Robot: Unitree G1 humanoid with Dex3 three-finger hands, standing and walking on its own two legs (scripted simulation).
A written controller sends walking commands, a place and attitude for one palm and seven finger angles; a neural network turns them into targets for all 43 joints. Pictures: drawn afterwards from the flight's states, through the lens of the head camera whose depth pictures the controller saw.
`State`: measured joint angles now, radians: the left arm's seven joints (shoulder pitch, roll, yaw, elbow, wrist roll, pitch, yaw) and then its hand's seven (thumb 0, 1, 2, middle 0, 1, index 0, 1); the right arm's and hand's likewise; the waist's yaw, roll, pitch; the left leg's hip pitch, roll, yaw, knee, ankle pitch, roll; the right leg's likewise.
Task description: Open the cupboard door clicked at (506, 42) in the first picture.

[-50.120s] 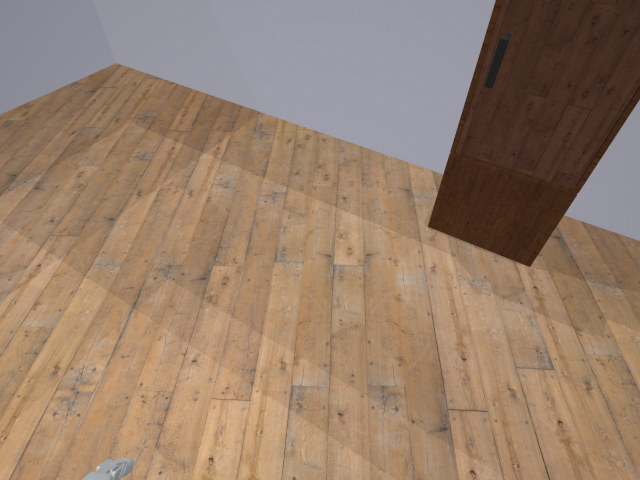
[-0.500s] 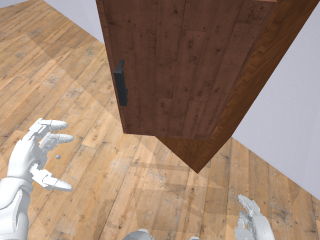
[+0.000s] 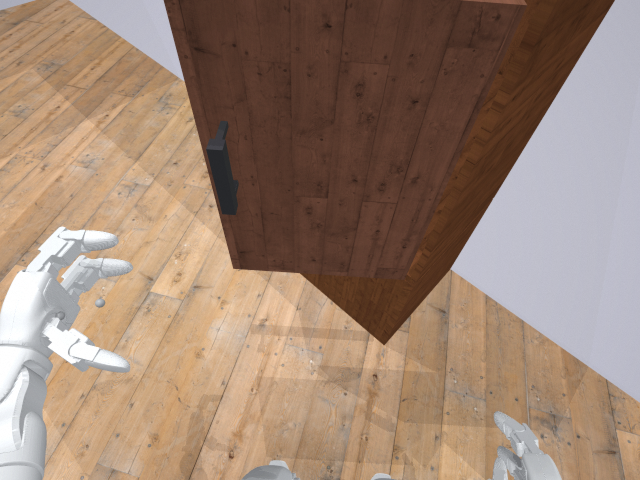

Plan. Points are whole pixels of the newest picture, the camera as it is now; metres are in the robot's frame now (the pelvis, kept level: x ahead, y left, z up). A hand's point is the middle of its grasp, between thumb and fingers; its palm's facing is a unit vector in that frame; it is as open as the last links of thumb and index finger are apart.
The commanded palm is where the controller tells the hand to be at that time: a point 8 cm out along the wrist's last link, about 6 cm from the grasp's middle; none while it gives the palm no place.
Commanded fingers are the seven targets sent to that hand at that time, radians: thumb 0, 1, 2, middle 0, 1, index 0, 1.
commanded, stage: raise the hand with hooked fingers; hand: left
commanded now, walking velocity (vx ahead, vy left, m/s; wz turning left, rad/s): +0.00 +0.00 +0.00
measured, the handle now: (226, 169) +0.53 +0.18 +0.04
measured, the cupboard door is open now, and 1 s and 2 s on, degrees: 40 40 40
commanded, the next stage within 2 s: move the hooked fingers beside the handle in 0.12 s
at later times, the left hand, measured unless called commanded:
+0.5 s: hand (124, 272) +0.33 +0.26 +0.07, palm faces +0.05 -1.00 -0.03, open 14.0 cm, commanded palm +0.30 +0.30 +0.06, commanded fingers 0.00 -0.50 0.30 -0.30 -1.20 -0.30 -1.20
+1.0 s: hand (144, 234) +0.39 +0.26 +0.06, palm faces +0.02 -1.00 +0.00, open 14.0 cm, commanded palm +0.37 +0.31 +0.06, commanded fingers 0.00 -0.50 0.30 -0.30 -1.20 -0.30 -1.20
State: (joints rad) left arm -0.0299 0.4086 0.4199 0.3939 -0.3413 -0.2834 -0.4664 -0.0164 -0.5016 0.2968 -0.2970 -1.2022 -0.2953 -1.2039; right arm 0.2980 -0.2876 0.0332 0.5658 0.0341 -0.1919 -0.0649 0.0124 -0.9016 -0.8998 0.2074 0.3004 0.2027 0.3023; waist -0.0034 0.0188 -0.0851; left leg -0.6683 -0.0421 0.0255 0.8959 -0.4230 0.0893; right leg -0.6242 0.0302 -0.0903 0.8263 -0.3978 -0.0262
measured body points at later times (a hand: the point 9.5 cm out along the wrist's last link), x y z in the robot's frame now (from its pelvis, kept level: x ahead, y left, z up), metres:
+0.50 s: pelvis +0.00 -0.03 +0.00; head +0.07 -0.02 +0.44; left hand +0.32 +0.31 +0.07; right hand +0.15 -0.28 -0.09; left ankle +0.01 +0.05 -0.69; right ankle +0.01 -0.11 -0.69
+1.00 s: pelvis +0.01 -0.02 -0.01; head +0.10 +0.00 +0.43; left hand +0.38 +0.31 +0.06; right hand +0.10 -0.29 -0.11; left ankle +0.01 +0.05 -0.69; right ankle +0.01 -0.11 -0.69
